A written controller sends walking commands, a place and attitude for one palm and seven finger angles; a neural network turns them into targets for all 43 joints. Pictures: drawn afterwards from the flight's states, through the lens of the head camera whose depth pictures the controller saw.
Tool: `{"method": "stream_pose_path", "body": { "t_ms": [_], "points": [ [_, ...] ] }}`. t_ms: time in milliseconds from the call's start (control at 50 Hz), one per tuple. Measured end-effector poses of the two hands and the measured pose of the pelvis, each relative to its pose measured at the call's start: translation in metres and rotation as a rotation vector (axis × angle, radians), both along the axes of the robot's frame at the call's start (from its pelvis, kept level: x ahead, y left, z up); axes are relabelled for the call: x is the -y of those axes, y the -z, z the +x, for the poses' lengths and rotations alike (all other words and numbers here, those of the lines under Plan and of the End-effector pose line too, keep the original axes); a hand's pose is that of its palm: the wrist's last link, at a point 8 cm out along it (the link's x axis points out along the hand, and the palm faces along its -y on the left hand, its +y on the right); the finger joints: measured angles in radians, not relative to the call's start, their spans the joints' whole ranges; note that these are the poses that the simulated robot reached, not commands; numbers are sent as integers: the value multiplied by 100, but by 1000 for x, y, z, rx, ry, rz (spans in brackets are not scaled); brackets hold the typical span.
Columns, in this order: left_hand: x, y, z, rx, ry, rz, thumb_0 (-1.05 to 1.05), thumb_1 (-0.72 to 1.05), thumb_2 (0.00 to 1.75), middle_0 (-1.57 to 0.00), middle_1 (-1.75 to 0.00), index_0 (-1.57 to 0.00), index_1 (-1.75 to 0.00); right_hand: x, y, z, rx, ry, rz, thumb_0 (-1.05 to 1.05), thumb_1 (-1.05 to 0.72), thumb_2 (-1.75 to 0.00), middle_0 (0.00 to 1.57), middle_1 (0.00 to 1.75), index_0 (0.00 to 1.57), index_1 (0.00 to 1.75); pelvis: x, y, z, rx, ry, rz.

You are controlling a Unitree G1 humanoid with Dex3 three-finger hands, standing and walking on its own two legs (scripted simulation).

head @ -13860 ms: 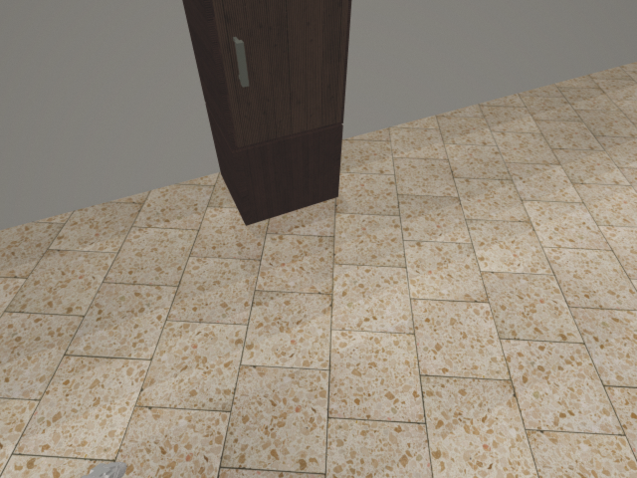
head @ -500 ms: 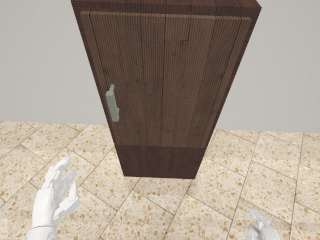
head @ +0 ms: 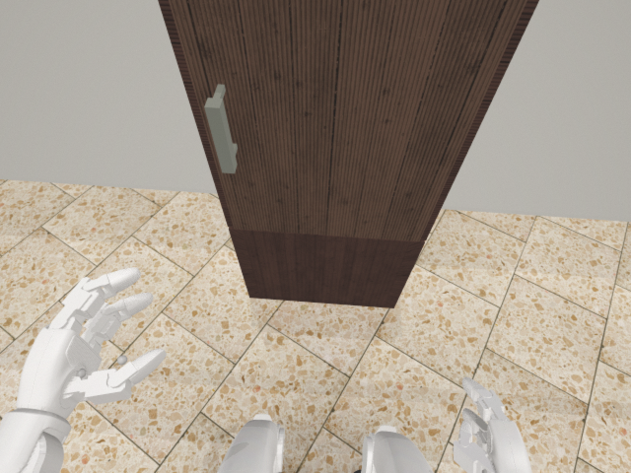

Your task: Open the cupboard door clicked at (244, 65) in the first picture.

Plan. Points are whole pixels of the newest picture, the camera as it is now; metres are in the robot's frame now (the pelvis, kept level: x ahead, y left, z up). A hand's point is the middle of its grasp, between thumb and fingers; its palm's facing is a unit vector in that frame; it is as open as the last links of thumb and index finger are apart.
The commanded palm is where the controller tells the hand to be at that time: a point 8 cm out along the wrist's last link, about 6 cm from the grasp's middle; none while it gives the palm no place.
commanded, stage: raise the hand with hooked fingers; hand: left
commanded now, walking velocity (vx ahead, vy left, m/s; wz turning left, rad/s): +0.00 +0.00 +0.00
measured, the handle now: (224, 130) +0.58 +0.19 +0.06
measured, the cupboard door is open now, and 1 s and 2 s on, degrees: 0 0 0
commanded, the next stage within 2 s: move the hooked fingers beside the handle in 1.38 s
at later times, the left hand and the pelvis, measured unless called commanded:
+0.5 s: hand (84, 330) +0.26 +0.28 +0.06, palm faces +0.01 -1.00 -0.06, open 13.3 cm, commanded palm +0.24 +0.33 +0.06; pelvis +0.01 +0.03 +0.01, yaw +0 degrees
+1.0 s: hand (72, 280) +0.31 +0.30 +0.07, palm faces +0.00 -1.00 -0.05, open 14.0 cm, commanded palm +0.28 +0.34 +0.07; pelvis +0.01 +0.03 +0.02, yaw -1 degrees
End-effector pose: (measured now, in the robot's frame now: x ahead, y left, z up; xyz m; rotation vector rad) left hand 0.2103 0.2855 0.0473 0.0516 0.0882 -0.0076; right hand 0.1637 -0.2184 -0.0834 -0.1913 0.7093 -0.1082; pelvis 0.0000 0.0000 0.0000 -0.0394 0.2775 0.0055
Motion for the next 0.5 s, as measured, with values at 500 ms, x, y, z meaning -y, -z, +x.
{"method": "stream_pose_path", "body": {
  "t_ms": [500],
  "points": [
    [-45, -13, 24, 50, -20, 11, 0, -32, 38, -29, -108, -28, -109, -4, -39, 10, 42, -38, -111, 1, -91, -90, 20, 30, 21, 30, -28, -13, 5, 9, -5, -17]
  ]
}}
